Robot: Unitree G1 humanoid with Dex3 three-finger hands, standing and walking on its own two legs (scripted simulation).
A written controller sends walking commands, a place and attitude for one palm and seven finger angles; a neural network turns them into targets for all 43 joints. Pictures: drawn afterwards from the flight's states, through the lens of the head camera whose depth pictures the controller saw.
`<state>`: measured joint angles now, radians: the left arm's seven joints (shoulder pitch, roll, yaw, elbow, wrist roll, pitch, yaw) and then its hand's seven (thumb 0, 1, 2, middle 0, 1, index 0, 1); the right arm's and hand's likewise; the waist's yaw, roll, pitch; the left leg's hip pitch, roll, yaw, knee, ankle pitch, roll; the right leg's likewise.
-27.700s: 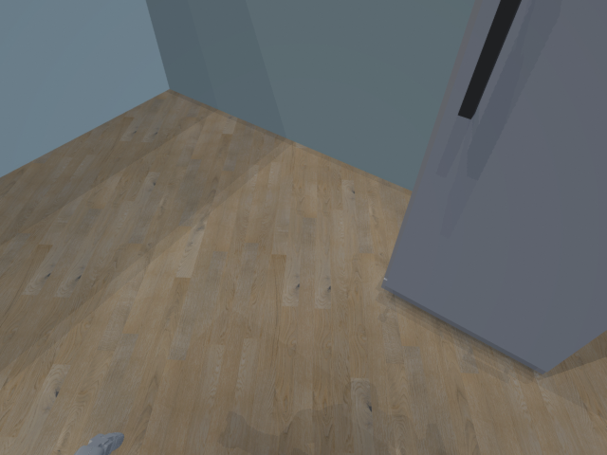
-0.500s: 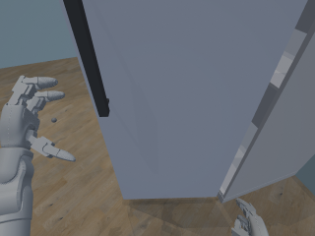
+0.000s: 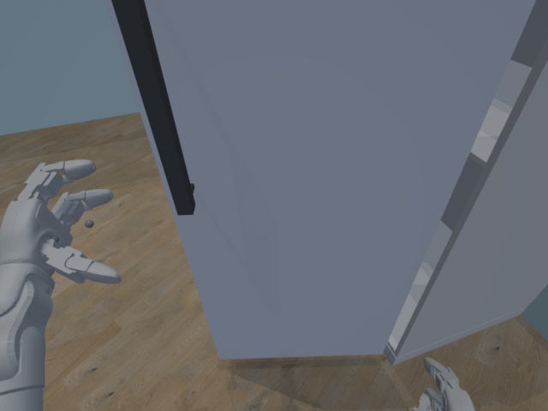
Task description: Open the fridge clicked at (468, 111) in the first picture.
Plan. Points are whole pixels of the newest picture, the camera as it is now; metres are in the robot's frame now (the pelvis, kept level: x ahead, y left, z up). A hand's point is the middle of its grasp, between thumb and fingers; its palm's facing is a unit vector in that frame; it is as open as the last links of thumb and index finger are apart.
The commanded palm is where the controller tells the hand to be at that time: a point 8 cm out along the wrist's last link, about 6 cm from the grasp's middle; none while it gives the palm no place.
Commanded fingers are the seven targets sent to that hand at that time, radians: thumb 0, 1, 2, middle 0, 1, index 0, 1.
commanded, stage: draw the hand back to the body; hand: left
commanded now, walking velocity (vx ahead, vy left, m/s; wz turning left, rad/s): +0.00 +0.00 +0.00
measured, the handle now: (164, 108) +0.44 +0.21 +0.26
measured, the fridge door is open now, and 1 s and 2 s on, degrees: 72 72 72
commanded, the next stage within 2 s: step back with the hand held close in 1.42 s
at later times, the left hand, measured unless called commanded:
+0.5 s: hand (61, 272) +0.21 +0.26 +0.18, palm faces +0.46 -0.86 -0.23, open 13.9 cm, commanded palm +0.17 +0.29 +0.19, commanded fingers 0.00 -0.04 0.44 -0.23 -0.85 -0.23 -0.85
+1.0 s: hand (65, 285) +0.20 +0.27 +0.16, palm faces +0.45 -0.81 -0.37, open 9.2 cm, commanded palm +0.15 +0.30 +0.18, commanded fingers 0.00 0.86 0.88 -0.20 -0.32 -0.20 -0.32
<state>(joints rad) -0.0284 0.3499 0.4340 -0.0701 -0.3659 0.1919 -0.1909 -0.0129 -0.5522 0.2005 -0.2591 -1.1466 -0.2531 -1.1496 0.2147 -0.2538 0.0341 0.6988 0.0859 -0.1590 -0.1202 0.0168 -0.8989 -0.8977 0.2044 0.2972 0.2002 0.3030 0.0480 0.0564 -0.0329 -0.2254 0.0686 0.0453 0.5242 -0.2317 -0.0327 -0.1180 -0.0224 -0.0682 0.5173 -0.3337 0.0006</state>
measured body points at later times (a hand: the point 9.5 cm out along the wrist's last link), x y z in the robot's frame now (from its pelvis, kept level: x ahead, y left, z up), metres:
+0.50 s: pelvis -0.02 +0.00 +0.01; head -0.05 -0.02 +0.46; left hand +0.18 +0.31 +0.19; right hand +0.21 -0.19 -0.05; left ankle +0.03 +0.14 -0.73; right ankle -0.03 -0.11 -0.73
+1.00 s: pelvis +0.01 +0.01 +0.01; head -0.02 -0.01 +0.46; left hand +0.17 +0.31 +0.18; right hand +0.18 -0.23 -0.08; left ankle +0.03 +0.14 -0.73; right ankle -0.03 -0.11 -0.73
